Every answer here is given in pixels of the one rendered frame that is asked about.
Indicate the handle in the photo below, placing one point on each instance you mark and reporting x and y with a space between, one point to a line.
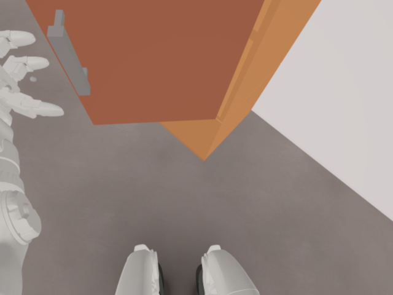
63 48

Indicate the cupboard door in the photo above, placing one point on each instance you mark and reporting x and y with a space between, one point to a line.
153 60

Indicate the robot shin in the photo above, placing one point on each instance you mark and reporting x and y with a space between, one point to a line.
155 286
211 290

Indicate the left robot hand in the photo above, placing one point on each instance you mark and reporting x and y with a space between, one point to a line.
14 70

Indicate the left robot upper arm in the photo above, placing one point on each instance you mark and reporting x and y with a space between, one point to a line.
19 224

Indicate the robot left shin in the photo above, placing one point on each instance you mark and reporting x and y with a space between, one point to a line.
155 286

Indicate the robot left forearm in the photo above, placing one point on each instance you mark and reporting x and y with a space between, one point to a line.
9 159

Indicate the robot right shin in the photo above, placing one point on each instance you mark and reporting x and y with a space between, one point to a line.
211 290

